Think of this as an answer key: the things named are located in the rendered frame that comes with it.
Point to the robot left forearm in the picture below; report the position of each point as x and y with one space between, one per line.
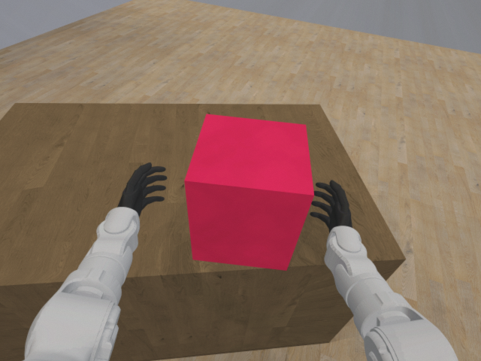
103 270

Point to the carton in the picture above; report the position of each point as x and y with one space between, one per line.
249 188

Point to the robot right upper arm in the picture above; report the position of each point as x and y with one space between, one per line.
416 340

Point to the left robot hand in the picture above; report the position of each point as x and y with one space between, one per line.
136 189

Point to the pedestal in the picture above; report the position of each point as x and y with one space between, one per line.
64 166

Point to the robot right forearm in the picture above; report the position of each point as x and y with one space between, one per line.
366 293

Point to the right robot hand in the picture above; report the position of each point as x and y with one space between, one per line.
338 211

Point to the robot left upper arm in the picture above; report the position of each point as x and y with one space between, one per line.
76 328

